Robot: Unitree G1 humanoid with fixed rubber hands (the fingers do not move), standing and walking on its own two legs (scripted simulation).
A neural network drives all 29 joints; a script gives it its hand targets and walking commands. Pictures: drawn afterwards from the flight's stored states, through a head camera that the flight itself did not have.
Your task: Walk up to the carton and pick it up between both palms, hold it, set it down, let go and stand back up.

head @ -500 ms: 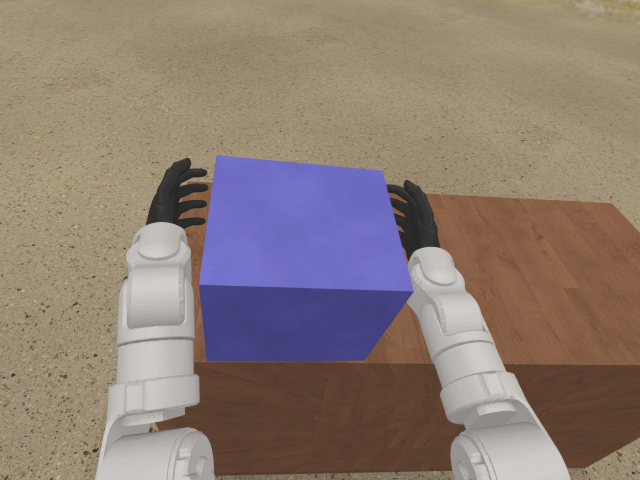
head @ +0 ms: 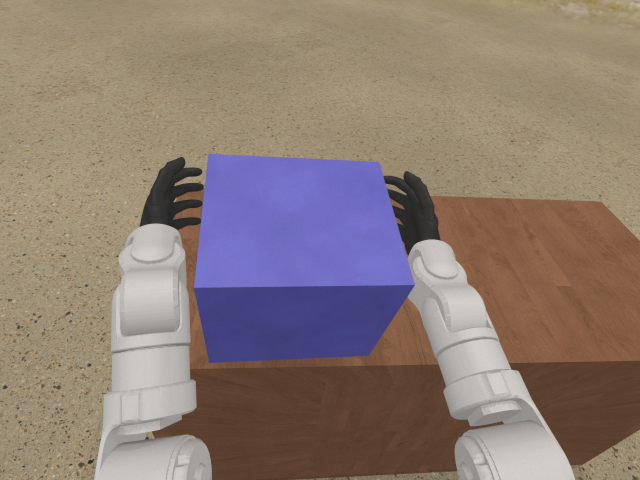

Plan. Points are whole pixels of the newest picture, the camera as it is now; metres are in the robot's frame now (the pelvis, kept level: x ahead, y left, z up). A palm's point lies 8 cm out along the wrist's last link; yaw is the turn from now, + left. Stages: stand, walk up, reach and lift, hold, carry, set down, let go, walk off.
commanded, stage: hold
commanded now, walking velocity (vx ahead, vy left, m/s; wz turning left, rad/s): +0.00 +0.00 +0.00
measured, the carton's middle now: (294, 262) +0.36 +0.00 +0.11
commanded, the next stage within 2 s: set down in 1.32 s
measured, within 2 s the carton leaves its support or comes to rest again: neither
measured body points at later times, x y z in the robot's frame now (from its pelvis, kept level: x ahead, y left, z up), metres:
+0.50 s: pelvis -0.01 -0.01 +0.00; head -0.05 +0.02 +0.45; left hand +0.37 +0.16 +0.19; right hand +0.37 -0.15 +0.18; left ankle +0.04 +0.11 -0.75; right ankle +0.00 -0.11 -0.75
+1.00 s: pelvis +0.00 +0.00 +0.00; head -0.03 +0.02 +0.45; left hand +0.37 +0.16 +0.18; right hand +0.37 -0.15 +0.17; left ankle +0.04 +0.11 -0.75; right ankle +0.00 -0.11 -0.75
